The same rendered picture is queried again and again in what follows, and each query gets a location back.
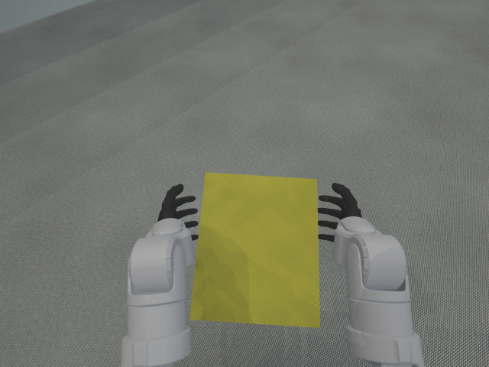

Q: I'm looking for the robot right hand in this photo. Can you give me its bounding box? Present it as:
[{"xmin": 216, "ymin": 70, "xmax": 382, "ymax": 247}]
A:
[{"xmin": 318, "ymin": 183, "xmax": 362, "ymax": 242}]

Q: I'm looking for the right robot forearm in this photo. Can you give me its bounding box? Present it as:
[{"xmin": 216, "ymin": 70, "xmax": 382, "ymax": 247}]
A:
[{"xmin": 333, "ymin": 216, "xmax": 425, "ymax": 367}]

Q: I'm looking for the left robot forearm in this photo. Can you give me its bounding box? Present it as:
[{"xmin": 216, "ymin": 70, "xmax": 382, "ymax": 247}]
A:
[{"xmin": 120, "ymin": 218, "xmax": 194, "ymax": 367}]

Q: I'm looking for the carton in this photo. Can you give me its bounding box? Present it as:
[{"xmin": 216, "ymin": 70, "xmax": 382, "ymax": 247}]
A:
[{"xmin": 189, "ymin": 172, "xmax": 320, "ymax": 328}]

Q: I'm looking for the robot left hand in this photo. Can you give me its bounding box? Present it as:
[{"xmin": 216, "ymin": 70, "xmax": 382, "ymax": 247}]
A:
[{"xmin": 158, "ymin": 184, "xmax": 199, "ymax": 240}]

